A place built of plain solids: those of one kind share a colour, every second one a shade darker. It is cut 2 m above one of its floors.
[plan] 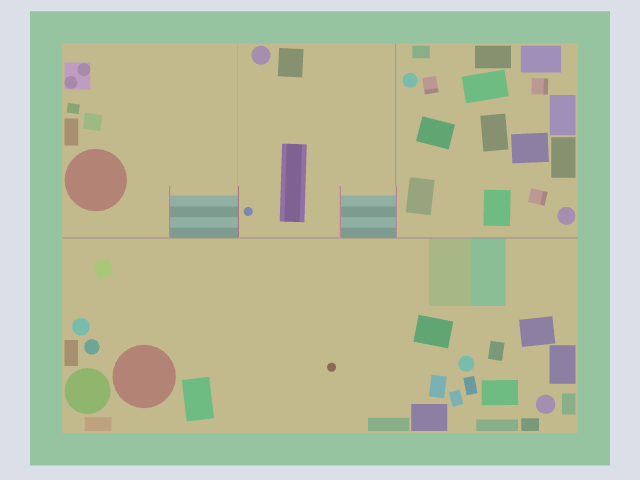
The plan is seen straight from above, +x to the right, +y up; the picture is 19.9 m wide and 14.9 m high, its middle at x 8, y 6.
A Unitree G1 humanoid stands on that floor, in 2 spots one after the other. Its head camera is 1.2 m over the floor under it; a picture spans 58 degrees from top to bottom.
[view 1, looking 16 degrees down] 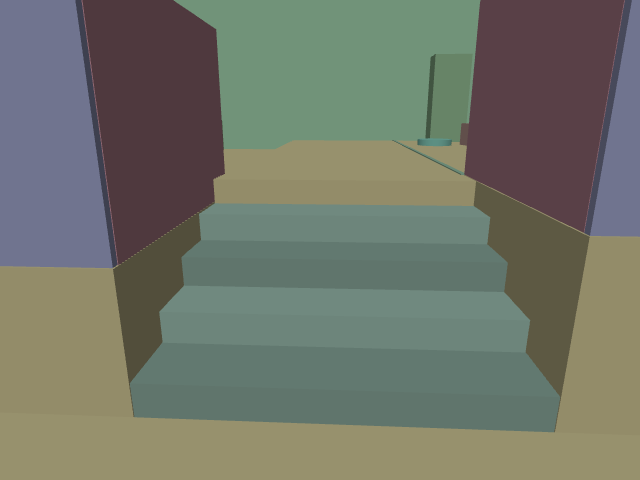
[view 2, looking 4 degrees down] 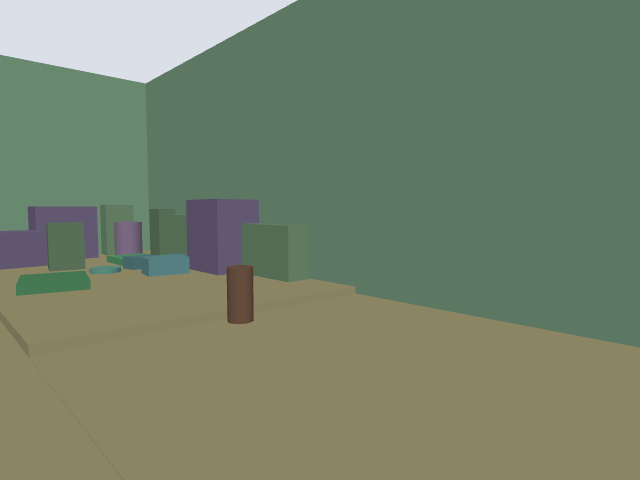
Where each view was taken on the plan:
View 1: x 9.50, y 4.57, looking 93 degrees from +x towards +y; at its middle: step_tread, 2.57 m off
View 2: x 4.40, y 4.57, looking -43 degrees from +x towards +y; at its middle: wall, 6.72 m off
